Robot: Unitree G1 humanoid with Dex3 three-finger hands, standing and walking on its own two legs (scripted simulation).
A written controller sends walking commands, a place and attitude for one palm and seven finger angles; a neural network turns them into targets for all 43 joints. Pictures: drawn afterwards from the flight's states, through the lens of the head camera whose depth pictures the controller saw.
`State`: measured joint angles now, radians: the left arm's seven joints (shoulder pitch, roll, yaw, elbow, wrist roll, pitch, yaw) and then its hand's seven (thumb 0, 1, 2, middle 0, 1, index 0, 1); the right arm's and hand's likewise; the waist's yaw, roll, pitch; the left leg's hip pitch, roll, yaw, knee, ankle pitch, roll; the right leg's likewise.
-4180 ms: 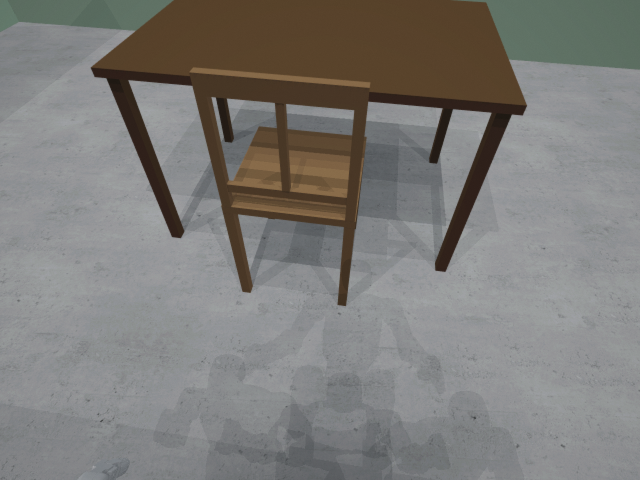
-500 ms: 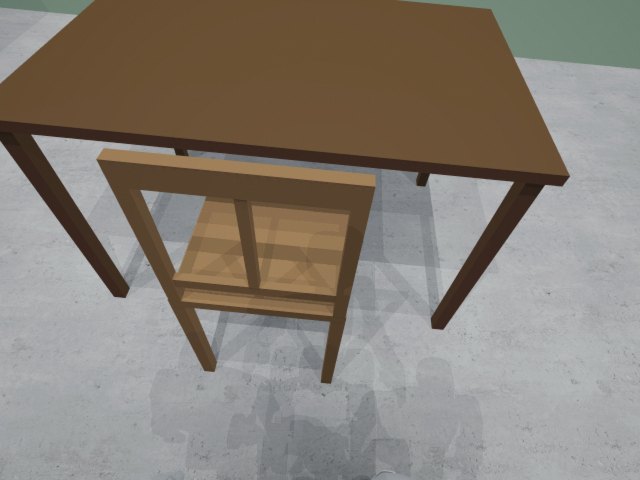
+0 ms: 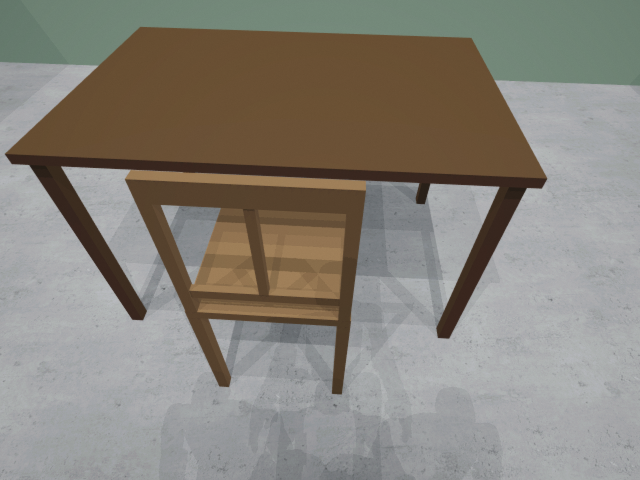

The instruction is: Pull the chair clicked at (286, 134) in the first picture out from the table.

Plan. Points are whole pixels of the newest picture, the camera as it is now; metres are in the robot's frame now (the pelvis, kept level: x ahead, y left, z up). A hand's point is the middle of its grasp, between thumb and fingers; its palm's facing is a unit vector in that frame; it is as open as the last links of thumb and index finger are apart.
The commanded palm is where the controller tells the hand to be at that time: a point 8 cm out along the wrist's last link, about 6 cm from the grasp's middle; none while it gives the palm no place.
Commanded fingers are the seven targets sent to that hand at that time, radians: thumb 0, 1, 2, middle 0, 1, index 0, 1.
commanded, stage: come to a stop and stand still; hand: left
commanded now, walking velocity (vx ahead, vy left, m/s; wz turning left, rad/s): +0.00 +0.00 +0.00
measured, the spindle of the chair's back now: (258, 253) +0.54 +0.16 -0.11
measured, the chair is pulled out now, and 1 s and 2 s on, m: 0.00 0.00 0.00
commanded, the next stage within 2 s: look again from close up in 0.30 s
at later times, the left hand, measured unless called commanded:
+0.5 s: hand out of the picture -0.04 +0.14 -0.18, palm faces +0.03 -0.99 -0.16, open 7.3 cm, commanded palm none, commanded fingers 0.00 0.90 0.90 -0.20 -0.30 -0.20 -0.30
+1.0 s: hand out of the picture -0.01 +0.18 -0.19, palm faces +0.05 -0.99 -0.16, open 7.3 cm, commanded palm none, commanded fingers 0.00 0.90 0.90 -0.20 -0.30 -0.20 -0.30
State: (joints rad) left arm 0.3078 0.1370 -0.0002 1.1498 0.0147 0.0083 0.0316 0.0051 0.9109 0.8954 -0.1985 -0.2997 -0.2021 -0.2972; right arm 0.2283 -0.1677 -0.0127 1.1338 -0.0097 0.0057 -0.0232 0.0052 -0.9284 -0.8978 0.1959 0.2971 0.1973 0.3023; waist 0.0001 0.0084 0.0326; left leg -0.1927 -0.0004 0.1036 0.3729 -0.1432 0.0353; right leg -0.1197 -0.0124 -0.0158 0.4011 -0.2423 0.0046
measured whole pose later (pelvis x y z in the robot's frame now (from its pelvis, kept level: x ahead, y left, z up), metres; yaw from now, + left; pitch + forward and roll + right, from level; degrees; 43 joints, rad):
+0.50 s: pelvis -0.01 -0.01 -0.01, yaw +1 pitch -1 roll -1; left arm 0.35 0.10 -0.01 1.12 0.02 -0.03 0.05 0.00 0.91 0.90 -0.20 -0.30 -0.20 -0.30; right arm 0.33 -0.12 0.00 1.11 -0.02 0.00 -0.01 0.01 -0.91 -0.90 0.19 0.30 0.20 0.30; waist -0.03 0.02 0.04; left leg -0.30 0.03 0.07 0.50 -0.18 0.03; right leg -0.19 0.02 -0.05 0.46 -0.25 -0.01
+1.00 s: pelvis -0.01 +0.01 -0.01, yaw +2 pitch -2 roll -1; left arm 0.33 0.16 -0.01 1.05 0.02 -0.02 0.04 0.00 0.91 0.90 -0.20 -0.30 -0.20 -0.30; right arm 0.26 -0.17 0.01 1.08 -0.02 -0.01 -0.01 0.01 -0.92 -0.90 0.19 0.30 0.20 0.30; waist 0.00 -0.02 0.01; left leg -0.27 -0.01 0.08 0.47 -0.18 0.06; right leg -0.17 -0.03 -0.04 0.46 -0.26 0.02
